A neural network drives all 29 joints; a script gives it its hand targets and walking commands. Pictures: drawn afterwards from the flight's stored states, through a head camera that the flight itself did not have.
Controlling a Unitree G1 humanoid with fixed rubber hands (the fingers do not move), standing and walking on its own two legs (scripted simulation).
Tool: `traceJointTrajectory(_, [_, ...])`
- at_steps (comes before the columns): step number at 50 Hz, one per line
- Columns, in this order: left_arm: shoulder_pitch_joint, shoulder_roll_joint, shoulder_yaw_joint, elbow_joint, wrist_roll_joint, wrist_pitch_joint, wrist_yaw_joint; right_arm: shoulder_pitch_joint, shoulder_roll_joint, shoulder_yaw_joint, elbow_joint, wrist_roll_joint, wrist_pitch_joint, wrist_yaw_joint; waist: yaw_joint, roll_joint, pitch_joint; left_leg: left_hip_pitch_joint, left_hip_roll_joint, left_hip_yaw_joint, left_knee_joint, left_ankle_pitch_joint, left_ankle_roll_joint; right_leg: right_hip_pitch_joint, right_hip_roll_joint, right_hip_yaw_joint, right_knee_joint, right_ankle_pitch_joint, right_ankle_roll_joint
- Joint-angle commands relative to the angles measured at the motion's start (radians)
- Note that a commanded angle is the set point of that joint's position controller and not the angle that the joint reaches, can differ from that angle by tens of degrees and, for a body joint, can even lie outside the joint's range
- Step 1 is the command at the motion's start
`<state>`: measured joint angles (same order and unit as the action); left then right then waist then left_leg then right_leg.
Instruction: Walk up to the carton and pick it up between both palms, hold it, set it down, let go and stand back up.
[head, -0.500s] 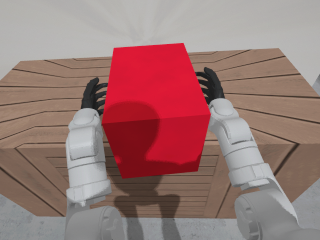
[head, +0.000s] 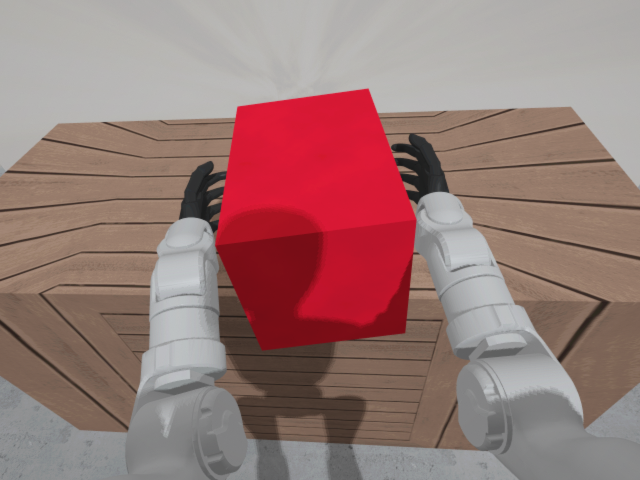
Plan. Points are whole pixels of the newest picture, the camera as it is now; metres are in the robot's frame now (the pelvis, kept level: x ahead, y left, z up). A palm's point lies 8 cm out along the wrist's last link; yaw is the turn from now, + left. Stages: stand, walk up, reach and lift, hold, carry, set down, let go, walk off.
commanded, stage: set down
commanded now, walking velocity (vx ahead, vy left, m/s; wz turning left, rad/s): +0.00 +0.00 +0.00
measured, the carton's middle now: (317, 214) +0.45 +0.00 +0.10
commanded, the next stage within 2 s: none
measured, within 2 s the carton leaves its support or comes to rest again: rests again in 1.50 s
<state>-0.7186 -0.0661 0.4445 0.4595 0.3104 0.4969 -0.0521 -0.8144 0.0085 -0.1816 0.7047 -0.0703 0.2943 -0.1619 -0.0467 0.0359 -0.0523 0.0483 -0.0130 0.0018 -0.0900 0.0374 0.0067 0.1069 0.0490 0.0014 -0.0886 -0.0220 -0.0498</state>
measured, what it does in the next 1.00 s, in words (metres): stands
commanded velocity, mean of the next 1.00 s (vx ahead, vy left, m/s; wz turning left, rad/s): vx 0.00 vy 0.00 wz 0.00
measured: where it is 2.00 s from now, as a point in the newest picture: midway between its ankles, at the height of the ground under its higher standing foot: outside the picture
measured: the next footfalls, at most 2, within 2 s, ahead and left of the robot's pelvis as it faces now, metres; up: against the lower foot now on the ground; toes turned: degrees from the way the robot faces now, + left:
none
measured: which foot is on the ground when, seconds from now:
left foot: down 0.00-1.00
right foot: down 0.00-1.00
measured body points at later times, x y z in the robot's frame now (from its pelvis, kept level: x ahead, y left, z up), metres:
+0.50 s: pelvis +0.00 +0.01 +0.00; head +0.01 -0.01 +0.45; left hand +0.43 +0.15 +0.15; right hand +0.44 -0.14 +0.16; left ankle -0.01 +0.12 -0.75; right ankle -0.04 -0.08 -0.75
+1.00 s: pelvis +0.01 +0.00 +0.00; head +0.03 -0.01 +0.45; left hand +0.45 +0.15 +0.13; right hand +0.46 -0.15 +0.15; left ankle -0.01 +0.12 -0.75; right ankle -0.04 -0.08 -0.75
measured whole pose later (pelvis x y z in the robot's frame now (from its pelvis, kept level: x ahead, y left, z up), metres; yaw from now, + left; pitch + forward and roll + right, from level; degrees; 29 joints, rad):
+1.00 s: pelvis +0.01 +0.00 +0.00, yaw +1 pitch +10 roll +0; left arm -0.89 -0.05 0.53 0.77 0.35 0.27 0.00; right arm -0.98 0.02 -0.45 0.88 -0.31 0.19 -0.07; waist -0.03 0.03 -0.13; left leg -0.13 -0.02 -0.01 -0.09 0.06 0.01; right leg -0.07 0.04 -0.02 -0.09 -0.01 -0.05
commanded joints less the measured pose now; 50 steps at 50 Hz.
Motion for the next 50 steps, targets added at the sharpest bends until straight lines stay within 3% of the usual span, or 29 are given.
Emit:
traceJointTrajectory(1, [-0.639, -0.321, -0.215, -0.062, -0.065, -0.089, -0.071, -0.558, 0.436, 0.26, -0.099, 0.056, -0.039, 0.106, 0.047, -0.076, -0.373, 0.003, 0.005, -0.005, -0.03, 0.245, 0.05, 0.216, -0.042, 0.035, 0.131, 0.518, 0.09])
traceJointTrajectory(4, [-0.698, -0.309, -0.191, -0.019, -0.063, -0.118, -0.055, -0.612, 0.429, 0.234, -0.086, 0.037, -0.06, 0.124, 0.062, -0.082, -0.404, 0.005, 0.008, -0.002, -0.026, 0.199, 0.054, 0.165, -0.044, 0.031, 0.121, 0.416, 0.082])
traceJointTrajectory(7, [-0.723, -0.354, -0.232, -0.016, -0.071, -0.146, -0.035, -0.621, 0.439, 0.21, -0.058, 0.018, -0.076, 0.137, 0.043, -0.034, -0.502, 0.071, 0.014, -0.005, -0.003, 0.253, 0.04, 0.117, -0.041, 0.029, 0.105, 0.41, 0.062])
traceJointTrajectory(14, [-0.75, -0.363, -0.238, 0.067, -0.067, -0.177, -0.033, -0.605, 0.436, 0.141, 0.047, -0.027, -0.079, 0.144, 0.014, -0.002, -0.54, 0.094, 0.012, -0.005, 0.028, 0.305, 0.025, 0.066, -0.036, 0.02, 0.075, 0.415, 0.052])
traceJointTrajectory(19, [-0.79, -0.368, -0.228, 0.067, -0.065, -0.193, -0.031, -0.621, 0.445, 0.105, 0.083, -0.049, -0.078, 0.161, 0.003, -0.006, -0.55, 0.096, 0.011, -0.014, 0.032, 0.357, 0.019, 0.052, -0.03, 0.015, 0.072, 0.438, 0.047])
traceJointTrajectory(29, [-0.813, -0.36, -0.168, 0.138, -0.05, -0.219, -0.031, -0.697, 0.46, 0.084, 0.078, -0.091, -0.097, 0.193, 0.027, -0.062, -0.54, 0.036, 0.011, -0.02, 0.013, 0.352, 0.039, 0.096, -0.033, 0.015, 0.088, 0.499, 0.056])
traceJointTrajectory(34, [-0.817, -0.332, -0.127, 0.192, -0.013, -0.232, -0.036, -0.671, 0.453, 0.023, 0.135, -0.136, -0.097, 0.21, 0.023, -0.056, -0.523, 0.001, 0.01, -0.017, -0.019, 0.275, 0.048, 0.087, -0.039, 0.015, 0.084, 0.447, 0.058])
traceJointTrajectory(40, [-0.843, -0.363, -0.156, 0.183, -0.022, -0.261, -0.028, -0.682, 0.486, 0.008, 0.124, -0.161, -0.116, 0.226, 0.013, -0.027, -0.617, 0.016, 0.006, -0.017, -0.017, 0.364, 0.046, 0.097, -0.043, 0.008, 0.088, 0.548, 0.059])
traceJointTrajectory(44, [-0.844, -0.37, -0.146, 0.21, -0.008, -0.274, -0.026, -0.703, 0.492, -0.002, 0.136, -0.174, -0.127, 0.233, 0.025, -0.024, -0.642, -0.011, 0.005, -0.019, -0.023, 0.363, 0.047, 0.105, -0.044, 0.008, 0.099, 0.57, 0.056])
traceJointTrajectory(50, [-0.843, -0.389, -0.144, 0.224, -0.005, -0.295, -0.029, -0.677, 0.504, -0.038, 0.156, -0.221, -0.131, 0.239, 0.012, -0.036, -0.623, -0.026, 0.006, -0.02, -0.037, 0.362, 0.051, 0.097, -0.041, 0.0, 0.09, 0.588, 0.059])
